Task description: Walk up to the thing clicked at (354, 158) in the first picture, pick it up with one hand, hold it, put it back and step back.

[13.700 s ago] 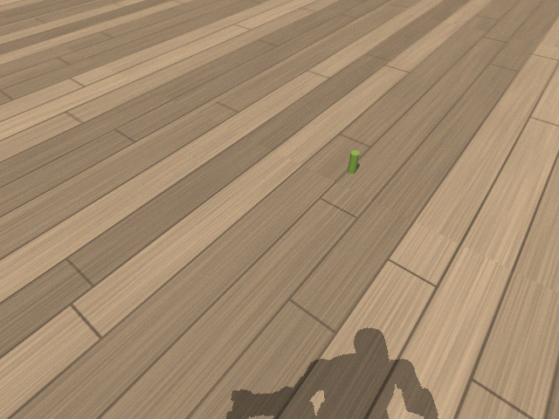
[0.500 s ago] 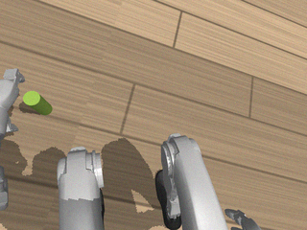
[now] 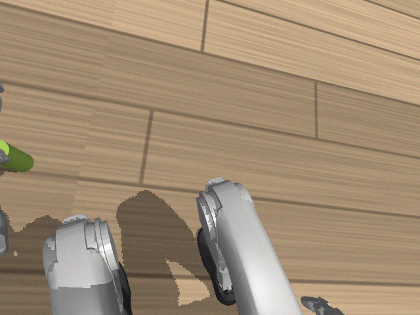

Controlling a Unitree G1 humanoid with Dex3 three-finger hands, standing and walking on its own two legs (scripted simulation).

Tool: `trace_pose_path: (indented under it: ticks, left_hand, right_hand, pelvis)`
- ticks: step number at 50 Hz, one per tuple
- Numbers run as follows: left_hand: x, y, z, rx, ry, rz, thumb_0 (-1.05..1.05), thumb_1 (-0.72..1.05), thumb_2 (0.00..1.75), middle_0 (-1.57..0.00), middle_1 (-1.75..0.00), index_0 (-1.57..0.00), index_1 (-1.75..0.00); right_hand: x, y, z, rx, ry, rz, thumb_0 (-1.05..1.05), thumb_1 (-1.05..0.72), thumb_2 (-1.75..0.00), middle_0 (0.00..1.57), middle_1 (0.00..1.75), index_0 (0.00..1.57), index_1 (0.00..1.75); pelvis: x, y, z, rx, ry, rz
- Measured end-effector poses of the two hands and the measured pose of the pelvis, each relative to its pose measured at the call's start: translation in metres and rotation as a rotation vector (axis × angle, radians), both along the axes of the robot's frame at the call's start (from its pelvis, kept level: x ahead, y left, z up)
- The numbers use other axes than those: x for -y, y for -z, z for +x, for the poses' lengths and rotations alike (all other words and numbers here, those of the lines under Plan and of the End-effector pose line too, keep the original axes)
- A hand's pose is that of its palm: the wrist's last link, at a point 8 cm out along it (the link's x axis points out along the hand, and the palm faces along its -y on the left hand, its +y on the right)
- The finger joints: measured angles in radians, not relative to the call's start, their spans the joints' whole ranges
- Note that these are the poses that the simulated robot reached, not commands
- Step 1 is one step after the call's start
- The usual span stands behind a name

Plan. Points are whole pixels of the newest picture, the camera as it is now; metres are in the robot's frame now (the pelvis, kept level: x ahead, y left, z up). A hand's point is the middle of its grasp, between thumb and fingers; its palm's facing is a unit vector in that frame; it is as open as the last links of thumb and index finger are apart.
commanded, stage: approach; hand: left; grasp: from above
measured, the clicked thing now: (11, 157) +0.48 +0.31 -0.28
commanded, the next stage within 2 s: rest palm in 0.28 s
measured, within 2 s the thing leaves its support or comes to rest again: neither
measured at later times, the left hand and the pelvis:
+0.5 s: hand out of the picture +0.49 +0.31 -0.16, palm faces -0.37 -0.06 -0.93, open 13.6 cm; pelvis +0.00 +0.01 -0.01, yaw -1 degrees
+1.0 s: hand out of the picture +0.48 +0.31 -0.22, palm faces -0.43 -0.08 -0.90, open 13.8 cm; pelvis +0.00 +0.00 -0.03, yaw -2 degrees
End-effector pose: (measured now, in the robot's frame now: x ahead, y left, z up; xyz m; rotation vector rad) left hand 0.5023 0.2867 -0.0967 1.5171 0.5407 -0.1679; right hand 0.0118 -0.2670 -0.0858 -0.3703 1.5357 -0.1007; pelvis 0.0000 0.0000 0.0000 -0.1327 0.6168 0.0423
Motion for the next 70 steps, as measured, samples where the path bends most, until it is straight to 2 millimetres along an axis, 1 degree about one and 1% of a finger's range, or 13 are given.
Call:
trace_pose_path:
  ticks: [6,9,12,17,21,24,29,37,43,48,55,63,70]
  left_hand:
    - [-0.021,0.021,-0.034,-0.096,-0.028,-0.044,0.01,-0.46,0.93,-0.14,-0.99,-0.14,-0.98]
    - [-0.029,0.029,-0.049,-0.096,0.004,-0.068,0.01,-0.45,0.92,-0.14,-0.99,-0.14,-0.98]
    - [-0.033,0.029,-0.056,-0.039,0.06,-0.074,0.01,-0.45,0.92,-0.14,-0.99,-0.15,-0.98]
    - [-0.036,0.016,-0.048,0.064,0.102,-0.054,0.0,-0.46,0.93,-0.15,-0.98,-0.15,-0.97]
    - [-0.033,0.007,-0.03,0.081,0.086,-0.027,0.0,-0.46,0.98,-0.16,-0.98,-0.15,-0.98]
    - [-0.029,0.002,-0.013,0.077,0.07,-0.018,0.0,-0.46,0.99,-0.16,-0.97,-0.15,-0.98]
    - [-0.02,0.014,-0.001,0.013,0.046,-0.026,0.0,-0.47,0.98,-0.13,-0.99,-0.12,-0.99]
    - [-0.014,0.056,-0.016,-0.06,0.045,-0.064,0.01,-0.47,0.95,-0.11,-1.0,-0.12,-0.99]
    - [-0.021,0.068,-0.021,-0.026,0.06,-0.061,0.01,-0.47,0.95,-0.12,-0.97,-0.12,-0.97]
    - [-0.024,0.068,-0.017,0.005,0.063,-0.051,0.0,-0.47,0.97,-0.14,-0.95,-0.12,-0.96]
    - [-0.019,0.069,-0.011,0.002,0.064,-0.057,0.0,-0.43,1.01,-0.16,-0.96,-0.14,-0.97]
    - [-0.015,0.081,-0.015,-0.002,0.067,-0.068,0.0,-0.38,1.01,-0.18,-0.98,-0.17,-0.98]
    - [-0.02,0.085,-0.016,0.017,0.048,-0.058,0.0,-0.36,1.01,-0.2,-0.99,-0.19,-0.99]
  right_hand:
    - [-0.002,0.005,-0.002,-0.03,-0.03,0.023,0.01,-0.91,-0.9,0.2,0.3,0.2,0.3]
    - [0.0,0.007,0.004,-0.034,-0.06,0.017,0.01,-0.91,-0.9,0.2,0.3,0.21,0.3]
    - [0.003,0.009,0.015,-0.017,-0.082,-0.004,0.01,-0.91,-0.9,0.2,0.3,0.21,0.3]
    - [0.008,0.011,0.041,0.042,-0.115,-0.047,0.01,-0.91,-0.9,0.2,0.3,0.21,0.3]
    - [0.007,0.009,0.059,0.1,-0.137,-0.064,0.01,-0.91,-0.9,0.2,0.3,0.2,0.3]
    - [0.004,0.006,0.063,0.126,-0.14,-0.068,0.0,-0.91,-0.9,0.2,0.3,0.2,0.3]
    - [-0.003,0.003,0.05,0.105,-0.122,-0.059,0.0,-0.91,-0.9,0.2,0.3,0.2,0.3]
    - [-0.012,0.003,0.007,-0.017,-0.081,-0.028,0.0,-0.91,-0.9,0.2,0.3,0.2,0.3]
    - [-0.011,0.006,-0.011,-0.069,-0.075,-0.025,0.01,-0.9,-0.9,0.2,0.3,0.21,0.3]
    - [-0.008,0.009,-0.011,-0.064,-0.093,-0.027,0.01,-0.9,-0.9,0.2,0.3,0.21,0.3]
    - [-0.008,0.01,0.002,-0.016,-0.129,-0.027,0.01,-0.9,-0.9,0.2,0.3,0.2,0.3]
    - [-0.011,0.009,0.013,0.01,-0.164,-0.02,0.0,-0.9,-0.9,0.2,0.3,0.2,0.3]
    - [-0.01,0.008,0.013,0.009,-0.184,-0.016,0.0,-0.9,-0.9,0.2,0.3,0.2,0.3]
  pelvis:
    - [0.002,0.003,-0.003,0.023,-0.002,0.001]
    - [0.002,0.007,-0.004,0.032,-0.004,-0.002]
    - [0.001,0.011,-0.004,0.038,-0.008,-0.006]
    - [-0.002,0.014,-0.004,0.039,-0.015,-0.009]
    - [-0.006,0.014,-0.004,0.028,-0.014,-0.017]
    - [-0.008,0.013,-0.004,0.021,-0.011,-0.025]
    - [-0.01,0.013,-0.004,0.019,-0.007,-0.036]
    - [-0.008,0.017,-0.003,0.033,-0.001,-0.038]
    - [-0.005,0.025,-0.004,0.044,0.006,-0.037]
    - [-0.004,0.031,-0.002,0.051,0.012,-0.041]
    - [-0.005,0.034,-0.001,0.059,0.02,-0.052]
    - [-0.007,0.033,-0.001,0.066,0.022,-0.058]
    - [-0.006,0.036,-0.002,0.072,0.023,-0.06]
